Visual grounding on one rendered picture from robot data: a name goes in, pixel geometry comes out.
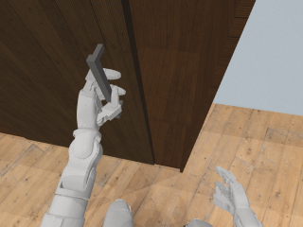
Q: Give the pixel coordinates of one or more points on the right robot forearm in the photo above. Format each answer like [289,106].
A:
[245,217]

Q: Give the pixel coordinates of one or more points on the right robot hand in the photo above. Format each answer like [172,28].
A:
[231,197]

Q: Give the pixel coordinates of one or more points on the handle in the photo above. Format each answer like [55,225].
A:
[96,68]

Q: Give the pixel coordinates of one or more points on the left robot thigh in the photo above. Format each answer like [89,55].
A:
[119,215]

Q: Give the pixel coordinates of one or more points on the left robot hand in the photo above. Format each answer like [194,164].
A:
[89,102]

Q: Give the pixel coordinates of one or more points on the left robot forearm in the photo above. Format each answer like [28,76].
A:
[77,181]

